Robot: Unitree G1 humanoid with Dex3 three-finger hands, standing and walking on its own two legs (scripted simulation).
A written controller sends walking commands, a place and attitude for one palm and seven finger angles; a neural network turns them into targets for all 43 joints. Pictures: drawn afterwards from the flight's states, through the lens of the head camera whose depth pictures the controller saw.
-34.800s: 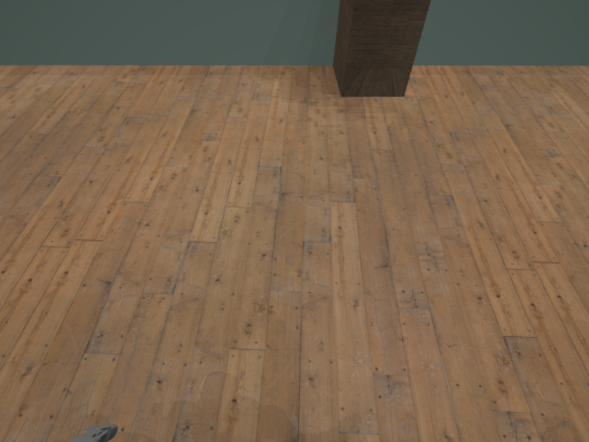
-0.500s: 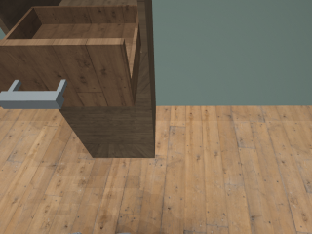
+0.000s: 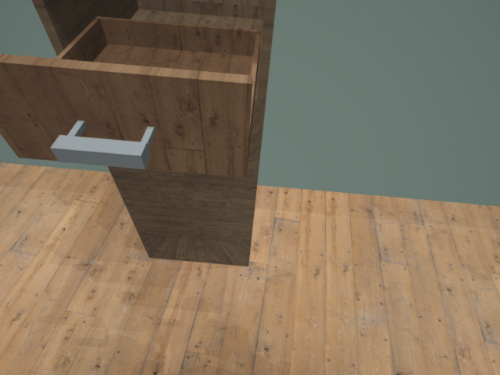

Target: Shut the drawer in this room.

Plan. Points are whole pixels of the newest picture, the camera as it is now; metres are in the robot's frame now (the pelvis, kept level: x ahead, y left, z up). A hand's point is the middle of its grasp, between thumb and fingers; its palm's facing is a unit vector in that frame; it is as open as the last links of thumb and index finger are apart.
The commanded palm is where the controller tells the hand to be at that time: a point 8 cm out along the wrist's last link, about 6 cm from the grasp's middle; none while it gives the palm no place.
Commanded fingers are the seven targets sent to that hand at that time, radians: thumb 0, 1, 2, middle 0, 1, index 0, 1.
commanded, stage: come to a stop and stand still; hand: left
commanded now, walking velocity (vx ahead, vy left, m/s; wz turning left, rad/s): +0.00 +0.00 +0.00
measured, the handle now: (108, 141) +0.37 +0.25 +0.18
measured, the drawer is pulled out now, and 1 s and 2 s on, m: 0.24 0.24 0.24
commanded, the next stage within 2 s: look again from close up in 0.28 s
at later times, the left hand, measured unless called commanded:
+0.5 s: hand out of the picture +0.01 +0.18 -0.18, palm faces -0.01 -0.98 -0.21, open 7.3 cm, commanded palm none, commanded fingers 0.00 0.90 0.90 -0.20 -0.30 -0.20 -0.30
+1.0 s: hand out of the picture -0.04 +0.17 -0.17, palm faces +0.02 -0.98 -0.19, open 7.3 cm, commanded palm none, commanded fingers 0.00 0.90 0.90 -0.20 -0.30 -0.20 -0.30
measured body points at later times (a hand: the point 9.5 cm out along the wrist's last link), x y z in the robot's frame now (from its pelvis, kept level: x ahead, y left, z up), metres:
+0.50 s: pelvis +0.00 +0.00 +0.00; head +0.03 +0.00 +0.45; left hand +0.01 +0.23 -0.16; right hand +0.00 -0.22 -0.16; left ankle -0.03 +0.12 -0.74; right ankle -0.02 -0.13 -0.74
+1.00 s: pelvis -0.04 +0.00 +0.00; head -0.04 -0.01 +0.45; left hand -0.04 +0.22 -0.15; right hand -0.04 -0.23 -0.16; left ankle -0.04 +0.12 -0.74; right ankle -0.02 -0.13 -0.74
